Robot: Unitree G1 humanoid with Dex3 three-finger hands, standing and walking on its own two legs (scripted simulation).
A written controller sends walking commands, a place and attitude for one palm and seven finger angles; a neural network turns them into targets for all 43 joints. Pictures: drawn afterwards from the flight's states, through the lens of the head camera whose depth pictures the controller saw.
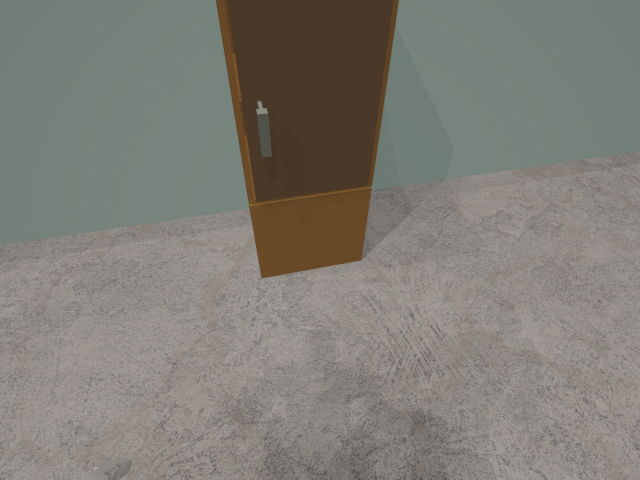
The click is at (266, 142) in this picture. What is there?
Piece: cupboard door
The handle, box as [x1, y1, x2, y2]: [256, 101, 271, 156]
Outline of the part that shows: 257,101 259,108 256,109 261,153 262,156 271,155 267,111 266,108 262,107 261,102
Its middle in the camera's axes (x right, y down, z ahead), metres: -0.15 -0.29 +1.01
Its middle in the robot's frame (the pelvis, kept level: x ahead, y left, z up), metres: +0.94 +0.20 -0.07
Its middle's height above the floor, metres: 0.70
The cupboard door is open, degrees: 0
